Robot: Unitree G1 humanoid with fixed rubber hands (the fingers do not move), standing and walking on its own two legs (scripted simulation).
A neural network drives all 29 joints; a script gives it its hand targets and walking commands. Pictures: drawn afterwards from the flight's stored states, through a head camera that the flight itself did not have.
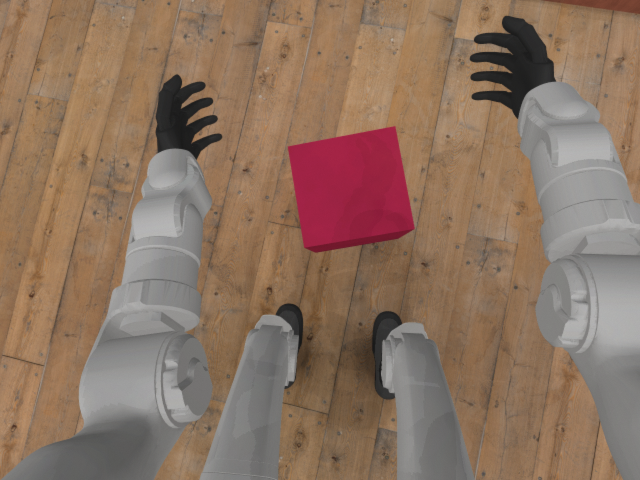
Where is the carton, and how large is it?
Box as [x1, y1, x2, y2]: [288, 126, 414, 252]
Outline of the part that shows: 394,126 288,146 304,247 316,252 393,239 403,235 414,228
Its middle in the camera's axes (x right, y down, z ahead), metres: +0.07 -0.09 +0.86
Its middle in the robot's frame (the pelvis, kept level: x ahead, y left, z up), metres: +0.49 +0.01 -0.52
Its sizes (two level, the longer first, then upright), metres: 0.210 0.200 0.250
